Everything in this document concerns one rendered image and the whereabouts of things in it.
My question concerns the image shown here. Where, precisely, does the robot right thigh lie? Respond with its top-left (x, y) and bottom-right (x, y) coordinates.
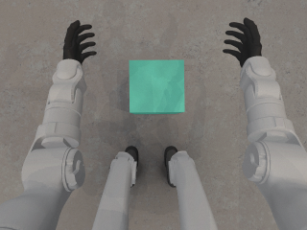
top-left (168, 156), bottom-right (219, 230)

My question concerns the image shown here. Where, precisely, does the robot right upper arm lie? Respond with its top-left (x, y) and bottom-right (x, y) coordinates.
top-left (242, 140), bottom-right (307, 230)

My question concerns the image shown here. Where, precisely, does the right robot forearm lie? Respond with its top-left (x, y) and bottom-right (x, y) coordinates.
top-left (239, 56), bottom-right (307, 153)

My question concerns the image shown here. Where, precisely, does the robot left hand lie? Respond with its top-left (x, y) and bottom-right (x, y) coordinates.
top-left (62, 20), bottom-right (97, 66)

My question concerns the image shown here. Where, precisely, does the carton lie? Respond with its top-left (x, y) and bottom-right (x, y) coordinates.
top-left (129, 59), bottom-right (185, 115)

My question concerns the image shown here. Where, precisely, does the robot left upper arm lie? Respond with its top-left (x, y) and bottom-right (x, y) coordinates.
top-left (0, 147), bottom-right (86, 230)

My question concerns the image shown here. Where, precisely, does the left robot forearm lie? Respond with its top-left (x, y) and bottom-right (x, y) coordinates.
top-left (21, 58), bottom-right (87, 189)

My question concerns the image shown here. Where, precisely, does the robot right hand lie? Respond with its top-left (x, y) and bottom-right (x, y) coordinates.
top-left (223, 17), bottom-right (262, 68)

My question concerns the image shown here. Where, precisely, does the left robot shin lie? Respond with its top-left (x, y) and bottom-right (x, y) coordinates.
top-left (110, 151), bottom-right (133, 167)

